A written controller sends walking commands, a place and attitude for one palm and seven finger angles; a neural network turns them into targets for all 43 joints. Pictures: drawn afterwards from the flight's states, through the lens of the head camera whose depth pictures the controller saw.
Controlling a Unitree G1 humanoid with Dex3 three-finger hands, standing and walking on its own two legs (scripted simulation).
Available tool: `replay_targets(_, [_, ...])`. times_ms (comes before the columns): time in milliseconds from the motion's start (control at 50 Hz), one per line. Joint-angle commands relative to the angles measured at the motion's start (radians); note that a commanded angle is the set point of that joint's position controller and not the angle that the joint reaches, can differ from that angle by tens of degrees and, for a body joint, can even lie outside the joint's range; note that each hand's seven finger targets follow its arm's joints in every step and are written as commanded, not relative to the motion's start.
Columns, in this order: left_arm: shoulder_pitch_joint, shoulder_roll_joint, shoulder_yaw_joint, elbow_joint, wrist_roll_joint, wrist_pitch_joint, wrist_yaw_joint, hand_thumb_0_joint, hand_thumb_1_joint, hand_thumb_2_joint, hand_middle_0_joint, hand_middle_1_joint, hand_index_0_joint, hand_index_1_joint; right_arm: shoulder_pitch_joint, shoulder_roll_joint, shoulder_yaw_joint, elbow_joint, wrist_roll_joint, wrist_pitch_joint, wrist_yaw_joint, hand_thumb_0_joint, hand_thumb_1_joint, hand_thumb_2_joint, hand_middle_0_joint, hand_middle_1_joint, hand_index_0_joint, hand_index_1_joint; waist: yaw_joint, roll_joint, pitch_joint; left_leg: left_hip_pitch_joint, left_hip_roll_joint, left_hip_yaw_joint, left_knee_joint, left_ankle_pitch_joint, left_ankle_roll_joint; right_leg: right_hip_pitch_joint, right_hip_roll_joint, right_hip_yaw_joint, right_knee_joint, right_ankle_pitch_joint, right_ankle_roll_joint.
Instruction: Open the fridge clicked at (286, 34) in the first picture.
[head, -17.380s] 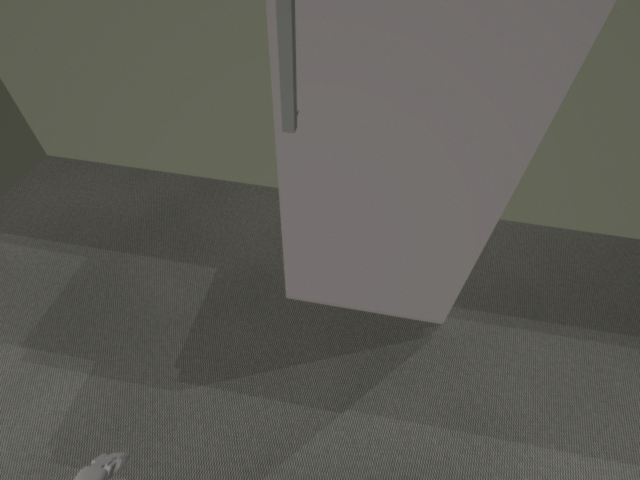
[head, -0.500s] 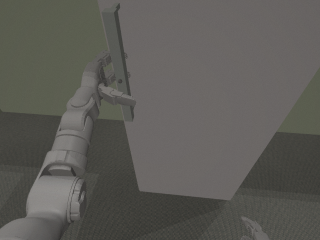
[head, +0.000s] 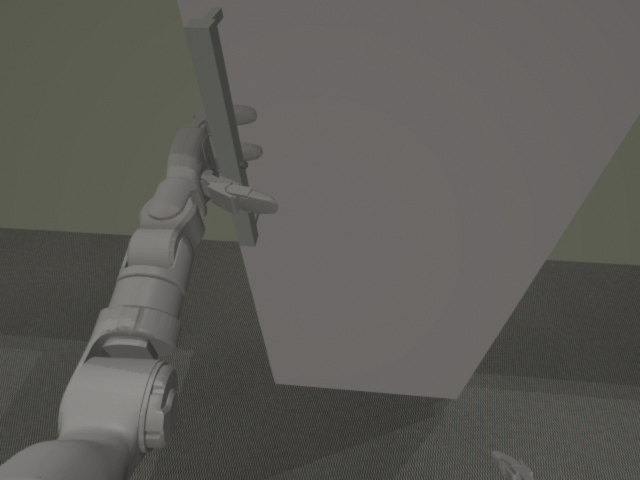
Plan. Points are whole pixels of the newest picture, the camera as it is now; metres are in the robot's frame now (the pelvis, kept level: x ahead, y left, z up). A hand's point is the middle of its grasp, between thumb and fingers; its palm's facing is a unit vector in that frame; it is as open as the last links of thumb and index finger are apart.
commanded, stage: slide the fingers in behind the handle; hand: left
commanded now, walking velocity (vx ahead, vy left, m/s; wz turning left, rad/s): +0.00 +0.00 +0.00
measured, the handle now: (234, 146) +0.48 +0.13 +0.19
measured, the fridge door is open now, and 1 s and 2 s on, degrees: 0 0 0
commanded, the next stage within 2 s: grip the handle and tug to test in 0.46 s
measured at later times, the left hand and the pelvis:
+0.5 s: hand (242, 164) +0.43 +0.11 +0.20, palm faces -0.06 -1.00 -0.01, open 14.1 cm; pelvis +0.00 +0.01 +0.00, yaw +0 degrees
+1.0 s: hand (243, 165) +0.43 +0.11 +0.19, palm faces -0.06 -1.00 -0.01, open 9.6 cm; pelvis +0.00 +0.01 +0.00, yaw +0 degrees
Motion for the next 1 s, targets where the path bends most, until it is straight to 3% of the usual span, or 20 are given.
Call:
replay_targets(0, [-0.501, 0.175, 0.042, -0.241, -0.005, -0.075, 0.003, 0.0, -0.5, 0.3, -0.3, -1.2, -0.3, -1.2, -0.069, -0.11, -0.038, -0.136, 0.0, -0.05, -0.004, 0.0, -0.9, -0.9, 0.2, 0.3, 0.2, 0.3, 0.009, -0.062, -0.332, 0.183, -0.034, -0.012, 0.003, 0.239, 0.059, 0.057, 0.003, 0.032, -0.053, 0.379, 0.016])
replay_targets(60, [-0.514, 0.128, 0.0, -0.247, -0.007, -0.071, -0.002, 0.0, -0.5, 0.3, -0.3, -1.2, -0.3, -1.2, -0.08, -0.104, -0.034, -0.139, 0.003, -0.049, -0.002, 0.0, -0.9, -0.9, 0.2, 0.3, 0.2, 0.3, 0.003, -0.046, -0.308, 0.182, -0.033, -0.014, 0.0, 0.224, 0.057, 0.034, 0.005, 0.031, -0.053, 0.364, 0.014])
replay_targets(140, [-0.484, 0.167, 0.043, -0.237, -0.014, -0.062, -0.003, 0.0, -0.5, 0.3, -0.3, -1.2, -0.3, -1.2, -0.079, -0.108, -0.034, -0.14, 0.0, -0.044, -0.003, 0.0, -0.9, -0.9, 0.2, 0.3, 0.2, 0.3, 0.014, -0.092, -0.319, 0.179, -0.033, -0.016, 0.001, 0.243, 0.058, 0.054, 0.006, 0.029, -0.051, 0.391, 0.015])
replay_targets(200, [-0.504, 0.154, 0.027, -0.226, -0.007, -0.062, -0.001, 0.0, -0.5, 0.3, -0.3, -1.2, -0.3, -1.2, -0.079, -0.107, -0.035, -0.14, 0.0, -0.038, -0.006, 0.0, -0.9, -0.9, 0.2, 0.3, 0.2, 0.3, 0.003, -0.088, -0.294, 0.18, -0.031, -0.018, 0.001, 0.237, 0.059, 0.039, 0.005, 0.026, -0.054, 0.372, 0.016])
replay_targets(220, [-0.515, 0.122, -0.002, -0.246, -0.007, -0.063, -0.002, 0.0, -0.5, 0.3, -0.3, -1.2, -0.3, -1.2, -0.084, -0.103, -0.031, -0.143, 0.001, -0.04, -0.003, 0.0, -0.9, -0.9, 0.2, 0.3, 0.2, 0.3, 0.002, -0.052, -0.295, 0.186, -0.03, -0.02, -0.001, 0.247, 0.056, 0.032, 0.004, 0.025, -0.049, 0.376, 0.012])
replay_targets(260, [-0.493, 0.128, 0.011, -0.259, -0.004, -0.061, 0.002, 0.0, -0.5, 0.3, -0.3, -1.2, -0.3, -1.2, -0.083, -0.101, -0.033, -0.145, -0.001, -0.04, 0.0, 0.0, -0.9, -0.9, 0.2, 0.3, 0.2, 0.3, 0.013, -0.048, -0.327, 0.204, -0.029, -0.023, 0.004, 0.268, 0.052, 0.038, 0.007, 0.022, -0.041, 0.385, 0.008])
replay_targets(280, [-0.512, 0.104, -0.01, -0.271, -0.008, -0.06, 0.001, 0.0, -0.5, 0.3, -0.3, -1.2, -0.3, -1.2, -0.085, -0.099, -0.032, -0.146, 0.0, -0.04, 0.001, 0.0, -0.9, -0.9, 0.2, 0.3, 0.2, 0.3, 0.003, -0.036, -0.324, 0.212, -0.03, -0.021, 0.006, 0.27, 0.052, 0.03, 0.007, 0.023, -0.044, 0.388, 0.009])
replay_targets(340, [-0.485, 0.1, -0.006, -0.254, -0.012, -0.051, 0.005, 0.0, -0.5, 0.3, -0.3, -1.2, -0.3, -1.2, -0.087, -0.101, -0.033, -0.145, 0.0, -0.036, 0.002, 0.0, -0.9, -0.9, 0.2, 0.3, 0.2, 0.3, 0.006, -0.084, -0.3, 0.194, -0.026, -0.026, 0.0, 0.253, 0.051, 0.028, 0.01, 0.016, -0.045, 0.365, 0.01])
replay_targets(360, [-0.509, 0.091, -0.02, -0.263, -0.008, -0.05, 0.006, 0.0, -0.5, 0.3, -0.3, -1.2, -0.3, -1.2, -0.086, -0.102, -0.033, -0.143, 0.0, -0.036, 0.001, 0.0, -0.9, -0.9, 0.2, 0.3, 0.2, 0.3, -0.002, -0.073, -0.302, 0.202, -0.025, -0.027, 0.001, 0.255, 0.051, 0.019, 0.009, 0.017, -0.045, 0.366, 0.01])
replay_targets(400, [-0.489, 0.123, 0.006, -0.257, -0.002, -0.049, 0.014, 0.0, -0.5, 0.3, -0.3, -1.2, -0.3, -1.2, -0.081, -0.107, -0.036, -0.143, -0.003, -0.033, 0.0, 0.0, -0.9, -0.9, 0.2, 0.3, 0.2, 0.3, 0.008, -0.079, -0.316, 0.205, -0.025, -0.029, 0.002, 0.273, 0.052, 0.035, 0.008, 0.017, -0.045, 0.371, 0.009])
replay_targets(460, [-0.495, 0.085, -0.02, -0.289, -0.003, -0.045, 0.014, 0.0, -0.5, 0.3, -0.3, -1.2, -0.3, -1.2, -0.088, -0.096, -0.034, -0.146, -0.002, -0.034, 0.004, 0.0, -0.9, -0.9, 0.2, 0.3, 0.2, 0.3, 0.007, -0.039, -0.325, 0.22, -0.026, -0.026, 0.006, 0.283, 0.05, 0.023, 0.009, 0.018, -0.041, 0.378, 0.007])
replay_targets(480, [-0.503, 0.111, -0.001, -0.294, -0.001, -0.046, 0.017, 0.0, -0.5, 0.3, -0.3, -1.2, -0.3, -1.2, -0.082, -0.1, -0.034, -0.141, -0.004, -0.033, 0.004, 0.0, -0.9, -0.9, 0.2, 0.3, 0.2, 0.3, 0.009, -0.045, -0.334, 0.218, -0.024, -0.029, 0.003, 0.28, 0.046, 0.031, 0.01, 0.016, -0.041, 0.374, 0.005])
replay_targets(520, [-0.476, 0.09, -0.017, -0.284, -0.006, -0.043, 0.015, 0.0, -0.5, 0.3, -0.3, -1.2, -0.3, -1.2, -0.091, -0.099, -0.033, -0.146, -0.003, -0.03, 0.002, 0.0, -0.9, -0.9, 0.2, 0.3, 0.2, 0.3, 0.008, -0.055, -0.319, 0.214, -0.023, -0.03, 0.0, 0.279, 0.048, 0.033, 0.01, 0.013, -0.045, 0.367, 0.006])
replay_targets(540, [-0.473, 0.112, 0.007, -0.27, -0.009, -0.039, 0.016, 0.0, -0.5, 0.3, -0.3, -1.2, -0.3, -1.2, -0.085, -0.102, -0.033, -0.144, -0.003, -0.03, 0.001, 0.0, -0.9, -0.9, 0.2, 0.3, 0.2, 0.3, 0.011, -0.088, -0.309, 0.199, -0.024, -0.031, -0.003, 0.261, 0.05, 0.035, 0.012, 0.015, -0.05, 0.358, 0.008])
replay_targets(640, [-0.519, 0.138, 0.017, -0.229, 0.0, -0.028, 0.023, 0.0, -0.267, 0.4, -0.325, -1.233, -0.325, -1.233, -0.082, -0.104, -0.031, -0.135, -0.003, -0.024, -0.009, 0.0, -0.9, -0.9, 0.2, 0.3, 0.2, 0.3, -0.001, -0.076, -0.273, 0.18, -0.025, -0.03, -0.007, 0.219, 0.053, 0.011, 0.008, 0.02, -0.062, 0.315, 0.01])
replay_targets(680, [-0.551, 0.111, -0.011, -0.233, 0.007, -0.031, 0.023, 0.0, -0.173, 0.44, -0.335, -1.247, -0.335, -1.247, -0.078, -0.099, -0.03, -0.133, -0.003, -0.024, -0.01, 0.0, -0.9, -0.9, 0.2, 0.3, 0.2, 0.3, -0.008, -0.036, -0.284, 0.194, -0.025, -0.032, -0.005, 0.221, 0.049, -0.002, 0.009, 0.019, -0.058, 0.306, 0.007])
replay_targets(760, [-0.556, 0.1, -0.012, -0.26, -0.003, -0.057, 0.024, 0.0, 0.013, 0.52, -0.355, -1.273, -0.355, -1.273, -0.072, -0.099, -0.034, -0.134, -0.006, -0.034, -0.007, 0.0, -0.9, -0.9, 0.2, 0.3, 0.2, 0.3, -0.004, -0.022, -0.337, 0.234, -0.021, -0.038, 0.0, 0.267, 0.044, 0.009, 0.012, 0.015, -0.049, 0.332, 0.002])
replay_targets(840, [-0.531, 0.106, -0.006, -0.269, -0.006, -0.073, 0.026, 0.0, 0.2, 0.6, -0.375, -1.3, -0.375, -1.3, -0.066, -0.104, -0.037, -0.132, -0.006, -0.043, -0.002, 0.0, -0.9, -0.9, 0.2, 0.3, 0.2, 0.3, 0.003, -0.06, -0.353, 0.23, -0.018, -0.039, -0.003, 0.278, 0.045, 0.028, 0.014, 0.014, -0.046, 0.348, 0.004])
replay_targets(900, [-0.512, 0.116, -0.003, -0.233, -0.001, -0.071, 0.026, 0.0, 0.34, 0.66, -0.39, -1.32, -0.39, -1.32, -0.068, -0.109, -0.037, -0.13, -0.006, -0.038, -0.005, 0.0, -0.9, -0.9, 0.2, 0.3, 0.2, 0.3, -0.001, -0.088, -0.314, 0.202, -0.02, -0.033, -0.009, 0.246, 0.05, 0.031, 0.012, 0.015, -0.059, 0.328, 0.009])
replay_targets(980, [-0.57, 0.089, -0.033, -0.25, 0.004, -0.066, 0.023, 0.0, 0.527, 0.74, -0.41, -1.347, -0.41, -1.347, -0.067, -0.103, -0.035, -0.126, -0.003, -0.042, -0.004, 0.0, -0.9, -0.9, 0.2, 0.3, 0.2, 0.3, -0.012, -0.043, -0.306, 0.211, -0.022, -0.034, -0.005, 0.239, 0.048, 0.002, 0.012, 0.017, -0.057, 0.322, 0.006])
